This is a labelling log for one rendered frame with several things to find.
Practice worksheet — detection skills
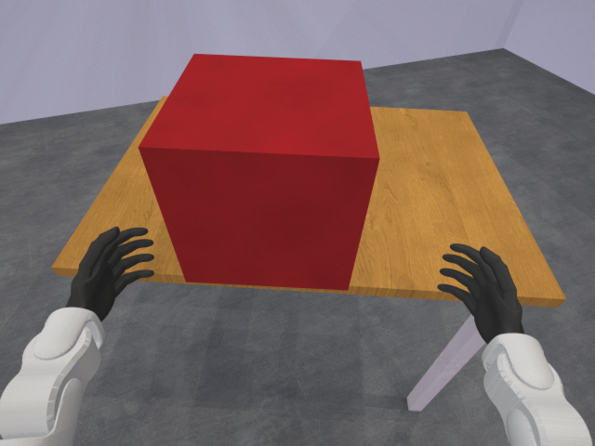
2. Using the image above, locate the right robot hand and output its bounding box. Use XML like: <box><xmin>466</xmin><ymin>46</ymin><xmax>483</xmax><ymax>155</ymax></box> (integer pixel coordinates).
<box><xmin>437</xmin><ymin>243</ymin><xmax>524</xmax><ymax>345</ymax></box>

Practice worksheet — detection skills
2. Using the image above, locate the table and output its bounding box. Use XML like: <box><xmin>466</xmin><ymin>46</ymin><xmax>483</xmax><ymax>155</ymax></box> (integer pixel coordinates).
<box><xmin>51</xmin><ymin>96</ymin><xmax>566</xmax><ymax>412</ymax></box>

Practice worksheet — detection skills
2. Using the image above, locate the carton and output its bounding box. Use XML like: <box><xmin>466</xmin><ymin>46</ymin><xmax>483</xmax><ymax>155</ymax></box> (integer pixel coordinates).
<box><xmin>139</xmin><ymin>54</ymin><xmax>380</xmax><ymax>291</ymax></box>

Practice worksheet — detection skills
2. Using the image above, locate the right robot forearm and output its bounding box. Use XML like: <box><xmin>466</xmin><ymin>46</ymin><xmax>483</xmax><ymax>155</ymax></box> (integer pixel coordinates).
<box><xmin>482</xmin><ymin>333</ymin><xmax>593</xmax><ymax>446</ymax></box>

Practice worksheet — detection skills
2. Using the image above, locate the left robot forearm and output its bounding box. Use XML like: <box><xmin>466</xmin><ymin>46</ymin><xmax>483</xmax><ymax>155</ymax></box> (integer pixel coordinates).
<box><xmin>0</xmin><ymin>308</ymin><xmax>105</xmax><ymax>446</ymax></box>

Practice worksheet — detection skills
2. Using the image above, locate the left robot hand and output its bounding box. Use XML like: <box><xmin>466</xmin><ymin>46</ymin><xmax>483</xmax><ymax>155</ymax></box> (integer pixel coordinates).
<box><xmin>66</xmin><ymin>227</ymin><xmax>154</xmax><ymax>321</ymax></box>

